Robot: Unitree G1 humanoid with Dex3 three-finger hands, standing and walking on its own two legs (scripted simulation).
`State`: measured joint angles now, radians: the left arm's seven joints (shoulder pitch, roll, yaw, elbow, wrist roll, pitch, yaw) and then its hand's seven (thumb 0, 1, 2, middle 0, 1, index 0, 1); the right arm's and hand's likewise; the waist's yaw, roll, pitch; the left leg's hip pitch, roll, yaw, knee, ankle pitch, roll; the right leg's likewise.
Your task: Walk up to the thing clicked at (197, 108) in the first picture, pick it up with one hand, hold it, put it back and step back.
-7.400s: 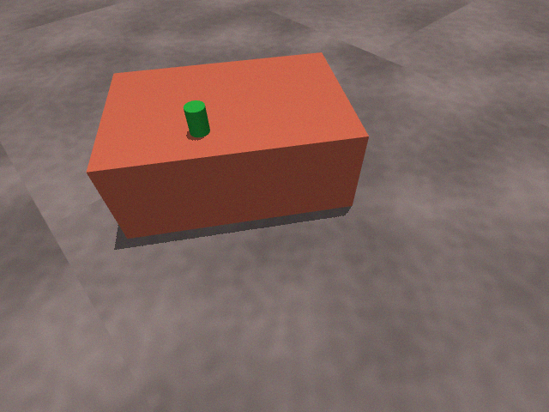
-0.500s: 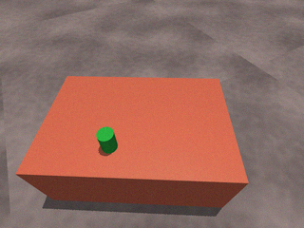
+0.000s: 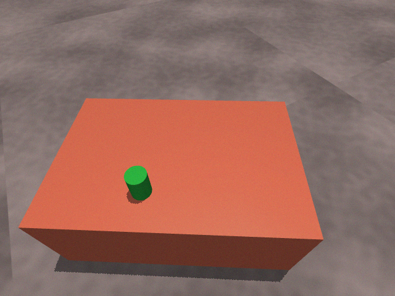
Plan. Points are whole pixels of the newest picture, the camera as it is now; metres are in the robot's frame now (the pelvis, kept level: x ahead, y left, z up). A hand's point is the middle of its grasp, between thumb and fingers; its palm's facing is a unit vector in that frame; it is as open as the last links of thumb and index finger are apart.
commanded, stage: stand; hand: left
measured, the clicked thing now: (138, 183) +0.54 +0.24 -0.31
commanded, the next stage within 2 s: go down in 0.02 s
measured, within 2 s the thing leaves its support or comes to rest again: neither
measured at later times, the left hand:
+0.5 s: hand out of the picture +0.15 +0.26 -0.14, palm faces +0.04 -0.94 -0.33, open 13.9 cm
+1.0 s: hand (86, 288) +0.16 +0.27 -0.14, palm faces +0.08 -0.94 -0.32, open 17.5 cm
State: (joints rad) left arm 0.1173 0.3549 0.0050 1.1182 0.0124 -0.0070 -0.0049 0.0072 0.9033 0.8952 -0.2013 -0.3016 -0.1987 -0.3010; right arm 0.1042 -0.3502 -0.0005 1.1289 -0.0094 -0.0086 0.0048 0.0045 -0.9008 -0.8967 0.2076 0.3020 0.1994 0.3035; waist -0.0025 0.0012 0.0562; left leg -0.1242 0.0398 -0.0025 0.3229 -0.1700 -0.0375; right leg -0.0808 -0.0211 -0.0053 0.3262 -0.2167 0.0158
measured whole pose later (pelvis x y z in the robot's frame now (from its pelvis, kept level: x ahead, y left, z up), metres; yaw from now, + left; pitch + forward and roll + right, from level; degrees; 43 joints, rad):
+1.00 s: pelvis +0.01 +0.01 -0.04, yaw +1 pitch +9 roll +0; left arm 0.21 0.34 0.16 0.46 0.01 0.37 -0.08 0.00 -0.57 0.05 -0.08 -0.05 -0.07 -0.07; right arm 0.25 -0.25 -0.10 0.55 0.03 -0.11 -0.05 -0.01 0.49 -0.05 0.06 0.05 0.05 0.05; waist -0.02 0.02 -0.10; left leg -0.53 0.02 -0.02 0.78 -0.39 -0.02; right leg -0.47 -0.04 -0.01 0.76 -0.44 0.03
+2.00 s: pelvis -0.02 +0.01 -0.06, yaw +1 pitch +11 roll -1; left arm -0.11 0.58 0.41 0.52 -0.09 0.30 -0.26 -0.01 -0.55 0.11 -0.05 -0.05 -0.03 -0.07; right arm 0.41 -0.24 -0.03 0.30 0.04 -0.15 -0.12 -0.01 0.54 -0.05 0.06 0.05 0.05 0.05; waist -0.05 0.00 -0.13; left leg -0.72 0.03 -0.05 0.97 -0.44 -0.03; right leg -0.65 -0.03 -0.03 0.94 -0.49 0.03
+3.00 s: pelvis -0.01 +0.03 -0.08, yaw -1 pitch +19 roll -4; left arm -0.59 0.88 0.67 1.16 -0.09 -0.16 -0.49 -0.01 -0.53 0.09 -0.04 -0.04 -0.03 -0.05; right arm 0.34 -0.26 0.03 0.29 0.00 -0.15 -0.05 -0.01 0.53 -0.05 0.06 0.05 0.05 0.05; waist -0.14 -0.02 -0.14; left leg -0.91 0.06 -0.04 1.04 -0.46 -0.01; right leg -0.81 0.00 -0.02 0.95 -0.47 0.05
